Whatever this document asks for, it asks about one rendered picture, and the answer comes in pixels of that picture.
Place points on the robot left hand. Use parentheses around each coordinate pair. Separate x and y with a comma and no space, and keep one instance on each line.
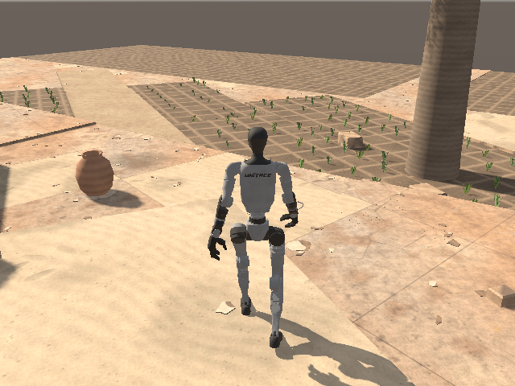
(212,246)

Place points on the robot left foot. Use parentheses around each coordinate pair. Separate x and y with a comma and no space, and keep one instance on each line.
(245,309)

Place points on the robot left upper arm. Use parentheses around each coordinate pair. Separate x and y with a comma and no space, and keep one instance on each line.
(232,169)

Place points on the robot right hand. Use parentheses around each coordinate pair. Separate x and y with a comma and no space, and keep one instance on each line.
(292,223)

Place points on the left robot forearm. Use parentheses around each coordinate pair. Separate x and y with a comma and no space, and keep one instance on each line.
(219,220)

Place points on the robot left thigh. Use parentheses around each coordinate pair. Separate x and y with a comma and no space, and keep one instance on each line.
(238,237)

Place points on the robot right upper arm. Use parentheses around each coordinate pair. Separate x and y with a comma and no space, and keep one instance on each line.
(283,170)

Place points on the right robot forearm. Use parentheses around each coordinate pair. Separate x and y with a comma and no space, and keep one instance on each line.
(292,208)

